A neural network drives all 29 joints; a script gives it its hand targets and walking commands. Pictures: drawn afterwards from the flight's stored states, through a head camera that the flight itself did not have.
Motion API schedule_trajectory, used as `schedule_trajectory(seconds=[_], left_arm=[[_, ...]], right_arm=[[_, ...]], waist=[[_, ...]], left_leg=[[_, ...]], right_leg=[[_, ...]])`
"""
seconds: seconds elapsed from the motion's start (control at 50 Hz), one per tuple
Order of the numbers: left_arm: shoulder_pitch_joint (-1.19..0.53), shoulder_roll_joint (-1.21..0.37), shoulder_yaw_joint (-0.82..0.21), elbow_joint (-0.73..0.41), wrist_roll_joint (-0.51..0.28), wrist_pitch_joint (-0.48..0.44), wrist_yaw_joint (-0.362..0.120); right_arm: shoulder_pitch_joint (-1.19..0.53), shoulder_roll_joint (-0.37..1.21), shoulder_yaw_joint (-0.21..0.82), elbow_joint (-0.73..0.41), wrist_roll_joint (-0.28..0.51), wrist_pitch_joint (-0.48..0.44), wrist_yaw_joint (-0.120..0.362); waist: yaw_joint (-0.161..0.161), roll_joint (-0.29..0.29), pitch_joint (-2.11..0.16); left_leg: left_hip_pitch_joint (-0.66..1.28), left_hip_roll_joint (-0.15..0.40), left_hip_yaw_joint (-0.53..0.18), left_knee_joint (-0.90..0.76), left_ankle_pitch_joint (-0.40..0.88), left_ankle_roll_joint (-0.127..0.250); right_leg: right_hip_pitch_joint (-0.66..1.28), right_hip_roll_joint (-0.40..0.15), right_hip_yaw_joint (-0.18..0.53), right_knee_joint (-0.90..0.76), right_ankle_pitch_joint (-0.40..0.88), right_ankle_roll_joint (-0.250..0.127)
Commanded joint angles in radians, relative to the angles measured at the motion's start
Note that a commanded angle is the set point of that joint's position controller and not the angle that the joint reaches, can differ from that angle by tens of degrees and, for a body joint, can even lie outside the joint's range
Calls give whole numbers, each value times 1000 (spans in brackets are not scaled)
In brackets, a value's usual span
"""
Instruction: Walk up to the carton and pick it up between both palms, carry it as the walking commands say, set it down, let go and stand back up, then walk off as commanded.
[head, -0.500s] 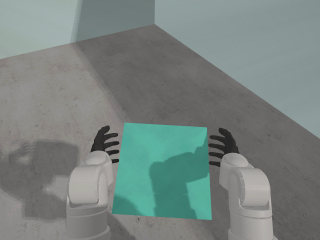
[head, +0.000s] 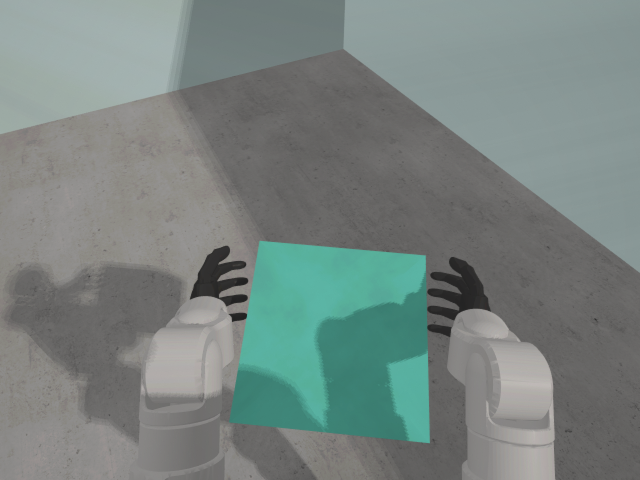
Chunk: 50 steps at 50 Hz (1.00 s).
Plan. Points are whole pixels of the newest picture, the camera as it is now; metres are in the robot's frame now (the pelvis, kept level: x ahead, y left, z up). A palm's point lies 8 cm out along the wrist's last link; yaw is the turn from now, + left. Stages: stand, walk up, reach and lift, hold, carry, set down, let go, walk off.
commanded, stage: carry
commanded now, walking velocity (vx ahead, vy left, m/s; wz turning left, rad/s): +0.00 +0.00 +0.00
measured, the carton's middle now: (333, 341) +0.29 +0.00 -0.01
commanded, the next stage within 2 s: none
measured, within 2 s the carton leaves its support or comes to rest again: neither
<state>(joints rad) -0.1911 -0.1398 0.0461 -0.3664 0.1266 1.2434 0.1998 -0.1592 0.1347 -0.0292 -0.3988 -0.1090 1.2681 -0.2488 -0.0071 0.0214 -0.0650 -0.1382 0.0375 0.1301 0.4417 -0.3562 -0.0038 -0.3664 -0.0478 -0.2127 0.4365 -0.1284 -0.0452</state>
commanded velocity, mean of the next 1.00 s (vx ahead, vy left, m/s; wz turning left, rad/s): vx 0.00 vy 0.00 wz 0.00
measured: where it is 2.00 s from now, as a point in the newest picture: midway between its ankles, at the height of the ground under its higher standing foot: outside the picture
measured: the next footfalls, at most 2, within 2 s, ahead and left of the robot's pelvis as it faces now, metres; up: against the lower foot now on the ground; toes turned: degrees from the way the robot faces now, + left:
none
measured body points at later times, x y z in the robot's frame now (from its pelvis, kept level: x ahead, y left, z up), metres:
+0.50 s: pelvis +0.00 +0.02 -0.01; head -0.01 +0.02 +0.44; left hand +0.27 +0.17 +0.09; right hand +0.27 -0.12 +0.08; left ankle -0.09 +0.10 -0.74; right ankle +0.06 -0.10 -0.74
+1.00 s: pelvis -0.04 +0.01 -0.01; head -0.07 +0.01 +0.44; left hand +0.24 +0.16 +0.08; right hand +0.23 -0.13 +0.08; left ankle -0.09 +0.10 -0.74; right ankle +0.06 -0.10 -0.74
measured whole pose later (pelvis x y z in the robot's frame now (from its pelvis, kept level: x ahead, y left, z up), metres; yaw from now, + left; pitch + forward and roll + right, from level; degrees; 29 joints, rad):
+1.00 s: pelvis -0.04 +0.01 -0.01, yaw +0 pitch +2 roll +1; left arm -0.17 -0.14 0.06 -0.28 0.15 1.22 0.18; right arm -0.16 0.13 -0.02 -0.29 -0.13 1.24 -0.23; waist 0.00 0.00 -0.12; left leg -0.20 0.00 0.14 0.53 -0.36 0.03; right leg -0.41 -0.09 -0.20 0.49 -0.10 -0.03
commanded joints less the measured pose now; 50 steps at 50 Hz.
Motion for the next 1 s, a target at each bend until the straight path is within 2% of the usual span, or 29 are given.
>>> schedule_trajectory(seconds=[0.0,0.04,0.06,0.12,0.14,0.2,0.22,0.24,0.3,0.32,0.4,0.42,0.44,0.48,0.52,0.54,0.56,0.64,0.68,0.72,0.76,0.8,0.84,0.86,0.88,0.9,0.94,0.96,0.98], left_arm=[[-319,-1070,-580,-135,-399,-45,-237],[-347,-1047,-595,-165,-408,-46,-235],[-331,-1023,-592,-157,-395,-43,-232],[-352,-1048,-612,-170,-410,-37,-234],[-308,-1016,-579,-144,-394,-33,-230],[-346,-1025,-600,-156,-400,-33,-229],[-327,-1028,-593,-130,-400,-28,-226],[-346,-1028,-596,-140,-402,-30,-230],[-396,-1051,-603,-144,-416,-33,-232],[-361,-1046,-599,-129,-415,-29,-238],[-389,-1054,-616,-133,-427,-32,-236],[-393,-1058,-614,-146,-430,-33,-237],[-393,-1046,-592,-128,-417,-33,-240],[-385,-1035,-579,-125,-415,-32,-237],[-346,-1030,-565,-80,-398,-27,-244],[-363,-1043,-573,-92,-409,-31,-244],[-372,-1042,-581,-110,-415,-34,-244],[-404,-1040,-594,-145,-422,-48,-243],[-387,-1023,-585,-106,-405,-33,-239],[-391,-1040,-575,-80,-400,-31,-244],[-396,-1026,-575,-100,-403,-36,-244],[-387,-1037,-567,-85,-402,-34,-248],[-374,-1022,-555,-71,-392,-37,-245],[-368,-1015,-558,-89,-391,-39,-243],[-380,-1019,-560,-94,-392,-41,-244],[-355,-996,-514,14,-362,-48,-248],[-409,-1027,-567,-94,-401,-55,-246],[-394,-963,-505,19,-345,-72,-249],[-392,-962,-502,32,-343,-86,-255]], right_arm=[[-487,1048,635,-208,431,-60,282],[-397,1047,618,-155,417,-52,281],[-393,1032,621,-151,416,-52,279],[-392,1025,607,-177,411,-50,277],[-388,1029,618,-142,419,-40,275],[-408,1021,608,-163,418,-48,279],[-408,1013,599,-153,410,-46,275],[-434,1019,605,-164,408,-48,276],[-442,1043,601,-151,412,-48,277],[-424,1016,603,-165,403,-48,276],[-428,1024,585,-141,399,-52,274],[-431,1025,588,-148,402,-52,278],[-466,1030,605,-145,407,-52,276],[-419,1032,599,-108,396,-42,272],[-459,1011,607,-133,398,-47,275],[-449,1021,602,-130,398,-52,273],[-449,1011,601,-149,393,-54,273],[-436,1026,600,-120,397,-64,278],[-427,1008,590,-92,388,-49,278],[-473,1015,605,-131,393,-52,279],[-445,1015,594,-103,386,-54,274],[-464,1023,606,-120,391,-51,276],[-448,1017,606,-101,391,-52,277],[-444,1011,607,-99,397,-54,279],[-458,1005,603,-109,391,-55,281],[-477,968,570,-60,366,-69,279],[-442,1027,602,-71,392,-64,283],[-435,964,535,43,343,-84,286],[-466,952,530,33,341,-107,289]], waist=[[7,-35,-423],[3,-42,-410],[4,-35,-406],[5,-24,-378],[8,-33,-389],[6,20,-360],[4,44,-364],[4,3,-346],[1,23,-345],[2,-4,-349],[-2,40,-358],[0,61,-324],[2,18,-309],[1,-43,-308],[2,-31,-291],[0,-6,-317],[2,-33,-312],[0,9,-298],[5,28,-253],[7,-16,-217],[8,-1,-242],[6,-39,-246],[10,-48,-240],[9,24,-235],[10,-22,-250],[12,-21,-250],[10,-18,-259],[12,-13,-241],[12,-20,-248]], left_leg=[[96,126,-43,19,617,-20],[65,109,-39,27,646,-40],[49,93,-31,36,577,-38],[35,90,-25,-20,612,-58],[65,91,-26,2,599,-45],[67,115,-46,6,699,-37],[100,130,-48,31,806,-29],[79,121,-33,31,708,-22],[55,127,-56,44,749,-26],[57,119,-52,42,680,-21],[27,126,-77,47,676,-9],[26,134,-88,31,740,-12],[-9,124,-86,30,623,5],[-37,116,-79,34,494,6],[-56,99,-80,19,324,9],[-50,109,-94,16,387,-3],[-52,102,-90,19,302,4],[-42,123,-103,-16,378,-13],[-79,118,-99,-37,288,-6],[-120,114,-107,-51,198,-2],[-108,112,-112,-55,186,-5],[-115,112,-105,-36,199,-7],[-139,99,-105,-39,118,-1],[-115,114,-99,-47,180,-7],[-124,110,-93,-24,173,-4],[-138,102,-98,-22,161,2],[-118,108,-109,-31,157,-3],[-128,113,-105,-41,149,-9],[-117,106,-98,-37,133,-3]], right_leg=[[295,-143,88,57,566,26],[311,-147,102,80,657,14],[327,-160,115,69,694,4],[305,-143,100,97,624,8],[290,-143,110,88,613,10],[231,-121,89,105,469,17],[202,-106,65,119,429,29],[206,-105,77,97,403,31],[206,-112,79,116,415,29],[203,-125,95,107,417,25],[207,-115,87,132,347,21],[169,-109,78,153,285,33],[177,-112,92,122,235,38],[203,-122,102,107,273,35],[180,-137,133,68,228,22],[204,-137,129,92,260,12],[192,-132,141,66,226,16],[174,-125,133,79,172,16],[155,-131,133,51,106,28],[144,-129,142,27,46,32],[158,-135,150,24,52,27],[174,-134,144,16,77,30],[174,-145,159,-5,17,32],[152,-149,158,13,67,27],[164,-140,144,3,68,36],[170,-144,152,4,65,38],[152,-145,156,6,50,36],[147,-141,154,3,44,40],[139,-145,150,-9,19,43]])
